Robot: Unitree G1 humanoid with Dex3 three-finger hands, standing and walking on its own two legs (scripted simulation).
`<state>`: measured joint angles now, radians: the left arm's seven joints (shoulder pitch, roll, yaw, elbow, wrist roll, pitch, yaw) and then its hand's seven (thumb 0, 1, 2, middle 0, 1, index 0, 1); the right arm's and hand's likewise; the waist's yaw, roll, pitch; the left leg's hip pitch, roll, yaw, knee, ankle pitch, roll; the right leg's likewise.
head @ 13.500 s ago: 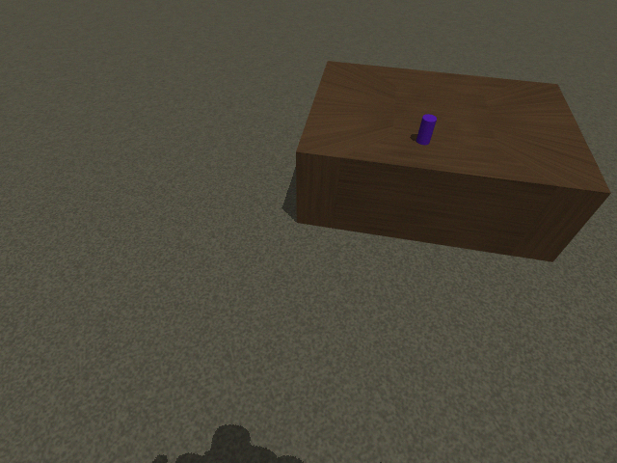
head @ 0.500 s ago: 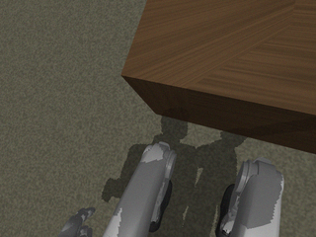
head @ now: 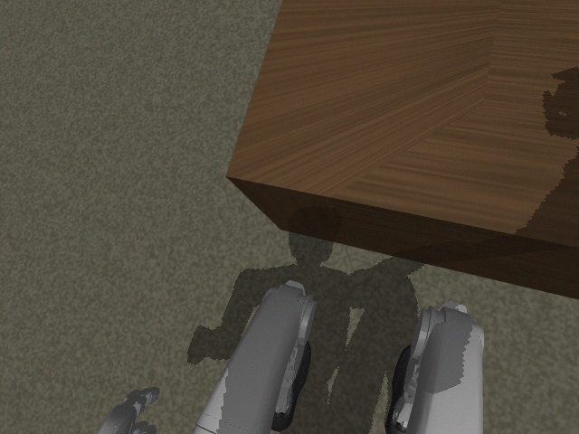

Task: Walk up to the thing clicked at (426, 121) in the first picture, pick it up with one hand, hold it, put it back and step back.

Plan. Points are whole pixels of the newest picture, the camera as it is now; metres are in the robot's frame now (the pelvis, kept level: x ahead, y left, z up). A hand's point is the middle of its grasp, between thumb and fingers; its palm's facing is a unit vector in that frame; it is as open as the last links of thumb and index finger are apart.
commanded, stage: settle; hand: right
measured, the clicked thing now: out of the picture +0.55 -0.32 +0.02
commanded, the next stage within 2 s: lift in 0.44 s
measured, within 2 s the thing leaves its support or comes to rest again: neither
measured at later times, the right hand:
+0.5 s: hand out of the picture +0.56 -0.32 +0.07, palm faces +0.33 +0.94 -0.03, open 7.2 cm
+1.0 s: hand out of the picture +0.52 -0.31 +0.11, palm faces +0.33 +0.94 -0.03, open 7.2 cm
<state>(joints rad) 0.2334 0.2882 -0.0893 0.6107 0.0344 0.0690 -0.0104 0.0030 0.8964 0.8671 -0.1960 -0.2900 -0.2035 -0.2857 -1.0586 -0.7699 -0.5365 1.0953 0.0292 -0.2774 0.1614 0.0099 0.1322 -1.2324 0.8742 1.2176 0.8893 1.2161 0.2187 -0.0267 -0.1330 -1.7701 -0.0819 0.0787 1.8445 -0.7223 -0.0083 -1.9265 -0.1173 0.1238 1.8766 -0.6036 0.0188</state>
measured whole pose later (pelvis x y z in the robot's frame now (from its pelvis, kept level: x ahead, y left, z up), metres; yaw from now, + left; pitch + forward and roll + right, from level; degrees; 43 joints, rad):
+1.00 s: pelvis +0.02 -0.01 +0.08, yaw -3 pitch +32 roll +7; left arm 0.25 0.25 -0.05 0.62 0.02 0.05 -0.01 0.00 0.90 0.86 -0.19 -0.28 -0.20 -0.27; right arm -0.84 -0.57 -0.50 0.95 0.06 -0.30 0.11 0.01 0.14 -1.24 0.88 1.21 0.89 1.21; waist 0.17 -0.03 -0.17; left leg -1.46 -0.07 0.06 1.56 -0.67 -0.01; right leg -1.61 -0.11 0.08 1.60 -0.57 0.01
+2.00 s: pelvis +0.04 -0.01 +0.22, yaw -8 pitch +12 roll +2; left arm 0.26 0.22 0.00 0.69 0.01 -0.04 0.05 0.01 0.91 0.87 -0.19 -0.28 -0.20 -0.28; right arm -0.25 -0.21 -0.21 0.56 0.14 -0.38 -0.01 0.01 0.13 -1.24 0.89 1.20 0.90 1.19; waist 0.05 -0.02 -0.09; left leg -0.68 -0.02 0.02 0.96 -0.48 -0.01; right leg -0.81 -0.07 0.01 0.99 -0.39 0.01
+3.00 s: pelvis +0.05 -0.01 +0.24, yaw -8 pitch +7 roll +1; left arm 0.23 0.21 0.00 0.67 0.00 -0.02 0.05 0.01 0.91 0.88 -0.19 -0.30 -0.20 -0.29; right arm -0.13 -0.17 -0.13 0.45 0.15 -0.37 -0.03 0.01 0.13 -1.24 0.89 1.20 0.91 1.19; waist 0.02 -0.01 -0.05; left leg -0.49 0.00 0.00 0.81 -0.44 -0.02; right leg -0.60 -0.05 -0.01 0.83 -0.35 0.01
